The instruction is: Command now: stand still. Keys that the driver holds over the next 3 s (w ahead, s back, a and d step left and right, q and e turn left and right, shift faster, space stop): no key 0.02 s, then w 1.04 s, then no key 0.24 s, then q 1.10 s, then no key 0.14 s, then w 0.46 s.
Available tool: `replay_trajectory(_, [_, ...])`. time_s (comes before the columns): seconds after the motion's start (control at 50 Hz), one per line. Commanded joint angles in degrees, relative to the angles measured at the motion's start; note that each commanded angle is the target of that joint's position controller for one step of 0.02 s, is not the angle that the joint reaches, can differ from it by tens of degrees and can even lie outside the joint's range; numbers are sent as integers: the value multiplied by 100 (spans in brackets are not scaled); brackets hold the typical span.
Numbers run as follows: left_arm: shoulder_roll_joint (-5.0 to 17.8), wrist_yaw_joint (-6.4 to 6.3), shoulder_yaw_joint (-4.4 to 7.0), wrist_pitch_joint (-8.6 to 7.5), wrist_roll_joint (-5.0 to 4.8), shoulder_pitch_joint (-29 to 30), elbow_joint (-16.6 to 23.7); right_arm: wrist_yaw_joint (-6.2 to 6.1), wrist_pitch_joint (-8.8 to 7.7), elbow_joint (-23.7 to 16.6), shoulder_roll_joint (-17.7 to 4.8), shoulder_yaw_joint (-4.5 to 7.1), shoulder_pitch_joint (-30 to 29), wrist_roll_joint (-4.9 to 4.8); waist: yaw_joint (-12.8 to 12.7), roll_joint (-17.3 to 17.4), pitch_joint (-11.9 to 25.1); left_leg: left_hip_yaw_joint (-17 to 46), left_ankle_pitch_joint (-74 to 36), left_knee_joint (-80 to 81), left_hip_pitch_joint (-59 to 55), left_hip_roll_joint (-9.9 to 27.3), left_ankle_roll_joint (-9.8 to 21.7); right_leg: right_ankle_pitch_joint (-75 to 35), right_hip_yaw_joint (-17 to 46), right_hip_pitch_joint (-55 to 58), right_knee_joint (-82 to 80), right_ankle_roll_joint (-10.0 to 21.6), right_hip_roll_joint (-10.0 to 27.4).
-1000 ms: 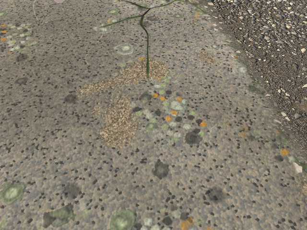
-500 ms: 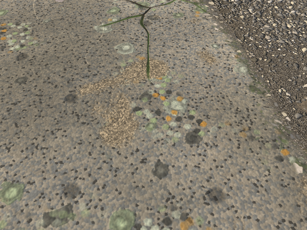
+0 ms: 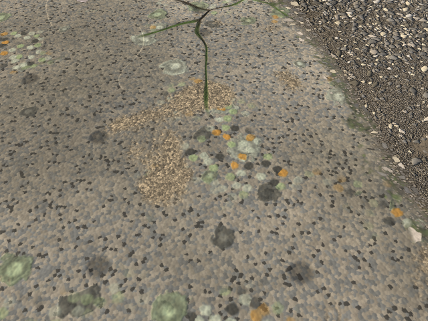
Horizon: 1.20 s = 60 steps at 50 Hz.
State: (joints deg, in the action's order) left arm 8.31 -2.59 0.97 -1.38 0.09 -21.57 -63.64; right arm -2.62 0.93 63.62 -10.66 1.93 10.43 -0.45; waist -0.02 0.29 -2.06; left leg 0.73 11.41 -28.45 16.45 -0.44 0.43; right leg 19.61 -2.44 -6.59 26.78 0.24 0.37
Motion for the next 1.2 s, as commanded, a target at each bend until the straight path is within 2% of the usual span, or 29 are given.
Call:
replay_trajectory(0.02, [448, -11, 73, -15, -1, -623, 11, -16, -34, -136, -532, 81, 151, 0, 0, -60, -135, 210, -913, 301, -657, 202, 245, -655, 167, -869, -631, 81, 161])
replay_trajectory(0.08, [632, -51, 149, 15, -72, -710, 15, -17, -41, -70, -542, 113, 285, -49, -28, -331, -300, -175, 1681, -78, -203, -175, 269, 1608, 390, -1001, -791, 402, 225])
replay_trajectory(0.1, [740, -68, 186, 0, -104, -746, 80, -2, -93, -145, -549, 122, 150, -51, -105, -449, -540, -232, 2157, -320, 271, -213, 290, 2338, 760, -1038, -993, 610, 480])
replay_trajectory(0.14, [1150, -64, 329, -110, -174, -925, 117, 98, -304, -380, -351, 82, -273, -101, -269, -1037, -952, -486, 1386, -1429, 1203, -135, 277, 2932, 2141, -721, -1737, 1183, 1560])
replay_trajectory(0.18, [1135, -31, 363, -237, -125, -807, 202, 199, -486, -551, -383, 85, -513, -133, -267, -951, -1231, -167, 1490, -2074, 1972, 320, 398, 2145, 2652, -407, -1853, 1430, 2077])
replay_trajectory(0.22, [1047, 42, 355, -294, -163, -652, 288, 268, -609, -634, -433, 98, -481, -204, -155, -801, -1127, -165, 1668, -1449, 1899, 444, 483, 1245, 2147, -53, -1607, 1198, 1854])
replay_trajectory(0.28, [1148, 114, 355, -242, -175, -340, 426, 311, -630, -81, -519, 268, 851, -182, 436, -595, -451, -904, 310, -265, -1040, -307, 356, -139, 966, -1275, -641, 801, 997])
replay_trajectory(0.3, [1079, 127, 316, -279, -161, -97, 516, 302, -611, 113, -726, 384, 1669, -172, 846, -208, -122, -299, 333, -6, -1952, 17, 504, -1109, 509, -1767, 574, 582, 671])
replay_trajectory(0.32, [610, 131, 192, -361, -131, -1, 764, 268, -623, 173, -1454, 556, 2506, -156, 1040, 1467, 317, 2274, 1015, 1091, -2897, 1502, 1240, -617, -269, -2966, 2907, 97, -111])
replay_trajectory(0.34, [457, 136, 163, -481, -212, 101, 889, 318, -705, 217, -1240, 423, 2653, -29, 919, 1603, 609, 4329, 1430, 1963, -2895, 2320, 1790, 1057, 559, -3594, 4419, 140, -325])
replay_trajectory(0.36, [632, 181, 207, -552, -350, 243, 978, 312, -782, 39, -957, 291, 1941, -19, 560, 907, 50, 3884, 1705, 1884, -2471, 2397, 1671, 785, 895, -4134, 5070, 353, 95])
replay_trajectory(0.4, [775, 218, 262, -601, -288, 402, 983, 377, -806, -260, -648, 136, 1055, -9, 217, 237, -345, 2295, 1016, 1964, -1749, 1849, 1242, -325, 737, -4076, 4750, 561, 601])
replay_trajectory(0.44, [911, 234, 373, -528, -194, 366, 940, 383, -749, -282, -472, 46, 1027, 33, 64, 339, -350, 1226, -92, 2052, -1368, 1356, 948, -807, 567, -3540, 4136, 514, 795])
replay_trajectory(0.48, [749, 276, 365, -434, -182, 503, 972, 310, -704, -201, -559, 32, 1375, 47, 65, 334, -370, 793, -943, 2099, -1335, 1227, 980, -1015, 352, -3575, 3841, 356, 792])
replay_trajectory(0.58, [565, 327, 236, -424, -138, 1982, 1557, 151, -635, -321, -869, 56, 1549, 71, 295, 270, -616, 338, -1327, 2339, -1116, 1150, 1024, -1979, 113, -3618, 1799, 88, 632])
replay_trajectory(0.68, [694, 488, 187, -472, -192, 2747, 1866, 125, -607, -250, -953, 131, 1926, -50, 376, 346, -756, 152, -1417, 2251, -1712, 1420, 969, -2198, 46, -3319, 681, 272, 408])
replay_trajectory(0.74, [995, 550, 301, -518, -189, 2376, 1865, 126, -542, -307, -1112, 208, 1766, -24, -16, 564, -284, 13, -3379, 1434, -2275, 1551, 794, -1729, -90, -2484, 471, 556, 103])
replay_trajectory(0.78, [1463, 499, 553, -490, -207, 705, 1392, 143, -457, -390, -1109, 199, 1571, 35, -880, 690, 766, -301, -4689, -612, -1808, 1199, 538, -1576, -268, -239, 522, 853, -226])
replay_trajectory(0.8, [1945, 429, 673, -457, -132, -296, 1181, 166, -462, -550, -870, 95, 1637, 118, -1111, -36, 1594, -463, -2774, -2577, -336, 821, 354, -1279, 1188, 1624, 610, 1226, 962])
replay_trajectory(0.82, [2179, 487, 677, -464, -20, -580, 1048, 248, -611, -541, 100, -149, 2469, 16, -537, -1666, 2604, 80, 1831, -4560, 1572, -366, 71, 274, 4391, 3158, -533, 2191, 2299])
replay_trajectory(0.84, [1630, 496, 530, -487, -51, -350, 1067, 281, -792, -561, -524, -10, 1948, -163, -715, -1151, 2271, 812, 1978, -5248, 2160, -136, 223, 573, 4756, 2881, -1107, 1905, 2100])
replay_trajectory(0.86, [1383, 480, 455, -514, -87, 216, 1135, 283, -876, -797, -834, 76, 1303, -281, -591, -929, 1322, 586, 1546, -5342, 2584, 163, 311, 58, 3719, 2064, -1109, 1611, 1950])
replay_trajectory(0.88, [1228, 486, 386, -545, -74, 781, 1269, 226, -910, -887, -917, 92, 959, -236, -388, -256, 922, 482, 953, -5037, 2299, 503, 346, -806, 2907, 1070, -1220, 1454, 1773])
replay_trajectory(0.9, [1095, 511, 352, -576, -7, 1080, 1290, 173, -873, -894, -908, 159, 835, -137, -176, -78, 648, 424, 629, -4681, 1962, 716, 347, -1398, 2315, 264, -1339, 1352, 1561])
replay_trajectory(0.94, [872, 540, 284, -602, 50, 1123, 1171, 157, -694, -838, -669, 181, 1152, -106, 135, -318, 527, 448, 420, -4273, 1424, 926, 372, -1566, 1704, -402, -1664, 1337, 1289])
replay_trajectory(0.98, [984, 487, 296, -611, 14, 940, 1046, 143, -582, -901, -595, 194, 1049, -95, 208, -363, 263, 350, 336, -3848, 1523, 1005, 302, -1608, 1357, -717, -1937, 1420, 1207])
replay_trajectory(1.06, [1261, 305, 347, -561, 7, 510, 938, 142, -557, -1251, -712, 244, 49, 8, 18, -242, -72, 273, -797, -2559, 2419, 1060, 56, -1643, 1103, -446, -2185, 1403, 1199])
replay_trajectory(1.14, [1294, 231, 312, -468, 8, 274, 861, 223, -631, -1410, -513, 161, -663, 36, -174, -304, -109, -171, -1815, -930, 1653, 599, 0, -3438, 244, -529, -1817, 1071, 796])
replay_trajectory(1.2, [1300, 212, 300, -378, -29, 28, 704, 294, -621, -1491, -550, 134, -958, 7, -291, -423, 7, -169, -1904, -443, 1410, 406, 50, -3687, 247, -43, -1415, 1010, 930])
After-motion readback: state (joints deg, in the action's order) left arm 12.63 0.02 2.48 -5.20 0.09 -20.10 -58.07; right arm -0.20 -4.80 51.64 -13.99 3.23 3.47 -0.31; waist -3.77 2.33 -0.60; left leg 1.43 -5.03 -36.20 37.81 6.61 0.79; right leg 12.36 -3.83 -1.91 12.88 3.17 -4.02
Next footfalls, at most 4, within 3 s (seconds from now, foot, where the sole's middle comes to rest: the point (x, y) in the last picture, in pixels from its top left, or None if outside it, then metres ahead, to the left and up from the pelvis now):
0.78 right None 0.49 -0.11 -0.77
1.30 left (192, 244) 0.76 0.11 -0.77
1.74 right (257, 255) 0.72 -0.11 -0.77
2.20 left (182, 280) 0.63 0.14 -0.77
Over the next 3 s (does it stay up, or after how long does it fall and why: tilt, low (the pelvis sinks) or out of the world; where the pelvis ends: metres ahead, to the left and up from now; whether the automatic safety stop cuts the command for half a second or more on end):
stays up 0.72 0.10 0.01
